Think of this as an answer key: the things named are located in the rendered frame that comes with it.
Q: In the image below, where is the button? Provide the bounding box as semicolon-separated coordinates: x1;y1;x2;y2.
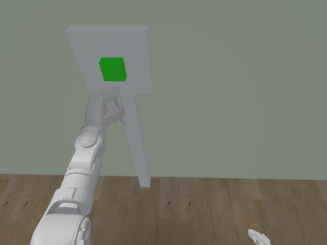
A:
99;58;127;81

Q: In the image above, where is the right robot hand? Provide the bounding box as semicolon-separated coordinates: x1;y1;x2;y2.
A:
248;229;271;245

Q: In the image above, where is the robot left upper arm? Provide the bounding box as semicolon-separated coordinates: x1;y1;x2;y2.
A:
32;213;91;245

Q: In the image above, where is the left robot forearm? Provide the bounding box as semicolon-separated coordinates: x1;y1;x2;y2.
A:
30;124;106;245

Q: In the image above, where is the panel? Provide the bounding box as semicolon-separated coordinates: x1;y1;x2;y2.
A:
65;26;153;187

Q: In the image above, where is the left robot hand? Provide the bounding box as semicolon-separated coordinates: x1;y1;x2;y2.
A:
85;87;126;131

